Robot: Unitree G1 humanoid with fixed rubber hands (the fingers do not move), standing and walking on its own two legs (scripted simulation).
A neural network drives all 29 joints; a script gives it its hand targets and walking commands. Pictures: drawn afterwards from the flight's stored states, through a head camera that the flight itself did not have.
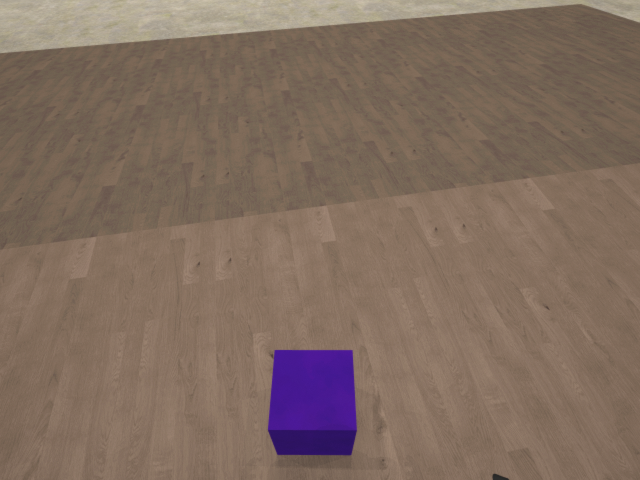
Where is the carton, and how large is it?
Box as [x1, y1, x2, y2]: [268, 350, 356, 454]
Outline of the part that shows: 275,350 268,431 277,454 350,454 356,431 352,350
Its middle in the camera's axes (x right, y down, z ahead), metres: -0.01 +0.46 +1.08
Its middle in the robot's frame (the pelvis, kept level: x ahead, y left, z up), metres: +0.42 +0.03 -0.64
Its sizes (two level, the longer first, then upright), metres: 0.210 0.200 0.250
